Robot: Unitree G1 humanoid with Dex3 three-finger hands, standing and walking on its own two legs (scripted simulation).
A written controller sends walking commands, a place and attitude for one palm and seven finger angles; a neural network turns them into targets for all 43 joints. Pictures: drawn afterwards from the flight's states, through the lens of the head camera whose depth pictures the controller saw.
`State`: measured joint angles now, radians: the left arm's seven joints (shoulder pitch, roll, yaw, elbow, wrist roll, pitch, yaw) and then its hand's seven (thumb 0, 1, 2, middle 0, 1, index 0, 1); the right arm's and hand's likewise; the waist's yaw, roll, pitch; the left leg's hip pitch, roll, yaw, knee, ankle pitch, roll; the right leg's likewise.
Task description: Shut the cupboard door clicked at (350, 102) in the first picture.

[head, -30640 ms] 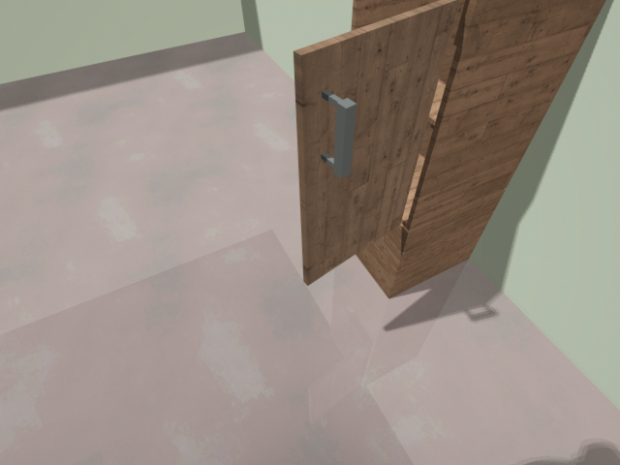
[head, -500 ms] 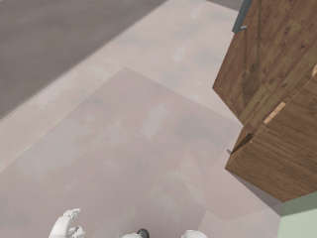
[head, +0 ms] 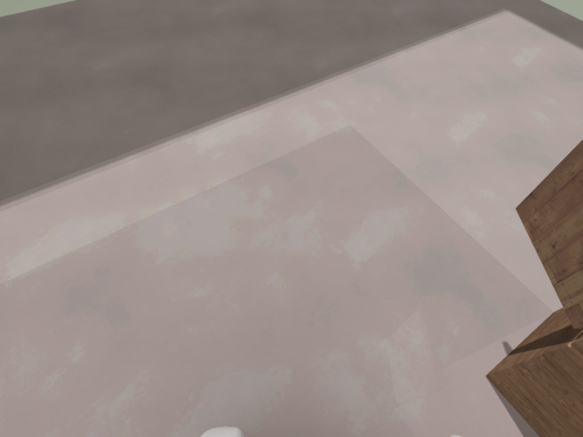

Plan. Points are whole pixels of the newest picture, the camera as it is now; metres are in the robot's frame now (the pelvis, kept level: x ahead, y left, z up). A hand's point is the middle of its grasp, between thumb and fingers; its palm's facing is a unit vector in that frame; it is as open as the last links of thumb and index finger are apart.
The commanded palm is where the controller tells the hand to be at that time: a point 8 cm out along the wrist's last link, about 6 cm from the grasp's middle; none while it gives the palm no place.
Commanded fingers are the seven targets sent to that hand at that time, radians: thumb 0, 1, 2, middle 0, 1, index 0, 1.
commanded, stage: walk to a spot facing it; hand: left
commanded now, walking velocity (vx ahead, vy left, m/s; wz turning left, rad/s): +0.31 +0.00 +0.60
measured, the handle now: out of the picture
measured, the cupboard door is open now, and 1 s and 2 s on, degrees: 58 58 58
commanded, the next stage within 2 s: turn to face it in 1.08 s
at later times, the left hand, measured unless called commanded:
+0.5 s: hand (177, 366) +0.22 +0.19 -0.13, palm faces +0.21 -0.94 -0.25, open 7.4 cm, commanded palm none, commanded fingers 0.00 0.90 0.90 -0.20 -0.30 -0.20 -0.30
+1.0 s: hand (130, 363) +0.23 +0.28 -0.17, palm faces +0.54 -0.82 -0.20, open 7.4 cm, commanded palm none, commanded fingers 0.00 0.90 0.90 -0.20 -0.30 -0.20 -0.30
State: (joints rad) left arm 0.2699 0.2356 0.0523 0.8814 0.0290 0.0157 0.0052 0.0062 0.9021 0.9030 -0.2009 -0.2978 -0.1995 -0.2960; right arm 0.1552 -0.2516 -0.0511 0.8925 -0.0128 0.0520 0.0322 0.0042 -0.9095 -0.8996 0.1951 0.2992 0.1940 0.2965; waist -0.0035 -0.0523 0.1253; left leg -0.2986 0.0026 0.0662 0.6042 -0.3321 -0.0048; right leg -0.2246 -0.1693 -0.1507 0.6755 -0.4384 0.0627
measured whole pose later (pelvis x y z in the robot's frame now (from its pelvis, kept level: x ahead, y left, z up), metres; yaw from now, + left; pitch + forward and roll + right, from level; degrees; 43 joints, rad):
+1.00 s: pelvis +0.31 +0.09 +0.00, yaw +31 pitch -1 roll -1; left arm 0.26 0.24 0.07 0.96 0.04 0.00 -0.02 0.01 0.91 0.90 -0.20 -0.30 -0.19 -0.29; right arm 0.16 -0.21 -0.03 0.89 -0.03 -0.04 0.00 0.00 -0.91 -0.90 0.20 0.30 0.20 0.30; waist 0.02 -0.04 0.11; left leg -0.37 -0.04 0.09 0.61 -0.25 0.09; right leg -0.48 -0.14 -0.05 1.22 -0.37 0.04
